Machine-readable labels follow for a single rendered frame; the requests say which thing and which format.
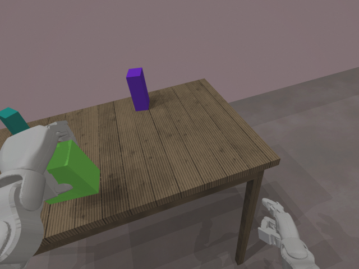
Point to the robot right forearm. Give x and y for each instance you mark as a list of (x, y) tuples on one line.
[(295, 255)]

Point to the right robot hand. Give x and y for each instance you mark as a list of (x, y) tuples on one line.
[(273, 231)]

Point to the robot left forearm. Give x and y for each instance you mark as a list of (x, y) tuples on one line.
[(21, 228)]

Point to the sponge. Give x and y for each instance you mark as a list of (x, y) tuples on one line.
[(70, 165)]

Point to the left robot hand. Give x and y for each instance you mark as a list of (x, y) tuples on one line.
[(32, 149)]

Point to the table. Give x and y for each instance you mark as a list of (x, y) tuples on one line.
[(190, 143)]

